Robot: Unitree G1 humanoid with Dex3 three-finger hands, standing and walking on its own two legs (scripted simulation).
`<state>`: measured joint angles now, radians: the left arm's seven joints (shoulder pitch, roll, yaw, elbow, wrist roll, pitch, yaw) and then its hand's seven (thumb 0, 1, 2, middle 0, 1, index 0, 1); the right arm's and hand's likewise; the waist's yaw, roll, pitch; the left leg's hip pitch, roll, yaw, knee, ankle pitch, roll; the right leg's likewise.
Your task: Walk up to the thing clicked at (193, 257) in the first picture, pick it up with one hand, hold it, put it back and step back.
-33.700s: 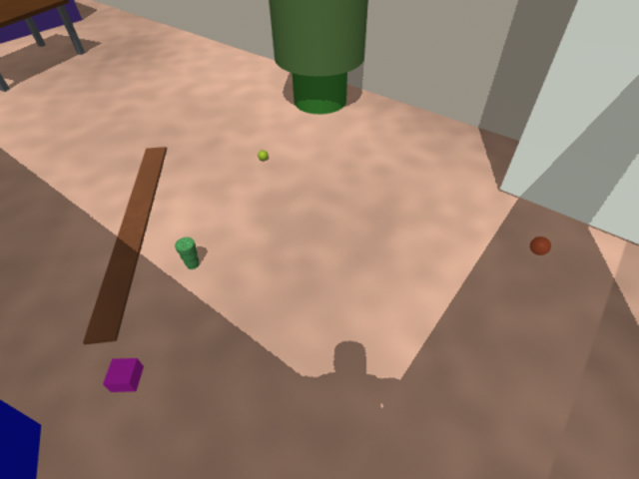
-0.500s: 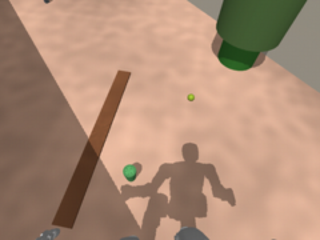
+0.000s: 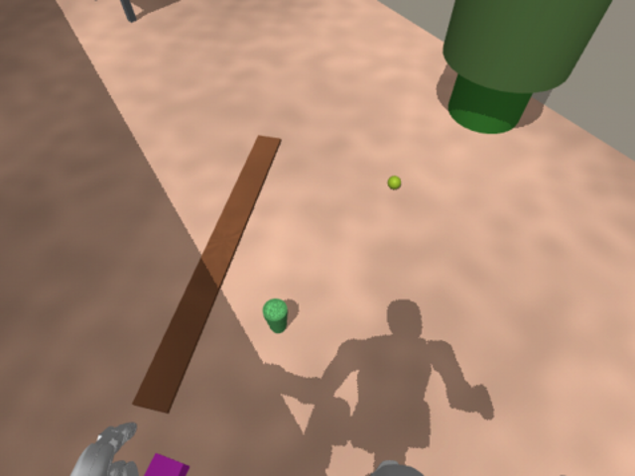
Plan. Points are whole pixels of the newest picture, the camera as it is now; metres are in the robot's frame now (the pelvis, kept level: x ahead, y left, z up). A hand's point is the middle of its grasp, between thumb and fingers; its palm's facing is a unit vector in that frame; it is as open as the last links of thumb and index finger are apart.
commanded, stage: step back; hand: left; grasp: from the side
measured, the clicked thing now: (276, 318) +0.62 +0.17 -0.69
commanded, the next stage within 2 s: none
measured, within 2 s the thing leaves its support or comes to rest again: neither
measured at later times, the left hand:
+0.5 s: hand out of the picture -0.08 +0.22 -0.13, palm faces -0.07 -0.91 -0.40, open 7.4 cm
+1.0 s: hand out of the picture -0.22 +0.21 -0.14, palm faces -0.04 -0.92 -0.40, open 7.4 cm
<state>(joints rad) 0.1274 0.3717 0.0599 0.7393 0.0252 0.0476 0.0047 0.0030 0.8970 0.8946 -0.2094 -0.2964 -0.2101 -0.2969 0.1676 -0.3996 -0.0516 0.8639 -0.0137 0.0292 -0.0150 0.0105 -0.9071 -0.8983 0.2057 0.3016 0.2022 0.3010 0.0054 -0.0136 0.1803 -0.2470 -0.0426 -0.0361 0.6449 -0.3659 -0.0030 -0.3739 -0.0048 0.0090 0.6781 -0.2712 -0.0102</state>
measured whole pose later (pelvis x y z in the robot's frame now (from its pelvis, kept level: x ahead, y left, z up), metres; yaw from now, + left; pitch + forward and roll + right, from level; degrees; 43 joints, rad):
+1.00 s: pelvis -0.32 -0.06 +0.00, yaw -2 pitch -2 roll +0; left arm 0.16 0.40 0.06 0.84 0.01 0.05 0.01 0.00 0.90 0.89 -0.21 -0.30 -0.21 -0.30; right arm 0.12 -0.38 -0.04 0.81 -0.04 0.04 0.00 0.01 -0.90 -0.90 0.21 0.30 0.21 0.30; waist 0.02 0.00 0.17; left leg -0.39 0.04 -0.01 0.62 -0.19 0.00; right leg -0.31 0.04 0.07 0.91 -0.51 0.02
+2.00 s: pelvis -0.41 -0.07 +0.00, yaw +3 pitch -3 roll +1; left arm 0.22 0.37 0.03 0.98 0.02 -0.03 -0.01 0.00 0.90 0.89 -0.21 -0.30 -0.21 -0.30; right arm 0.16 -0.38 -0.06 1.01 -0.04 0.00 0.01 0.01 -0.91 -0.90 0.20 0.30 0.20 0.30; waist 0.03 0.00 0.09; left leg -0.29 0.02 0.01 0.59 -0.25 -0.02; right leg -0.28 -0.02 0.00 0.66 -0.34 0.00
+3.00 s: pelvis -0.41 -0.06 +0.03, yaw +3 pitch -3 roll +0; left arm 0.13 0.35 0.00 1.16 0.01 -0.02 -0.01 0.00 0.90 0.89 -0.21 -0.30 -0.21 -0.30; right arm 0.10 -0.35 -0.01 1.16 -0.01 0.00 0.02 0.01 -0.91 -0.90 0.21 0.30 0.20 0.30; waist -0.01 0.01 0.05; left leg -0.14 0.04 0.02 0.33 -0.14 -0.02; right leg -0.10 -0.01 0.00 0.33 -0.17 0.01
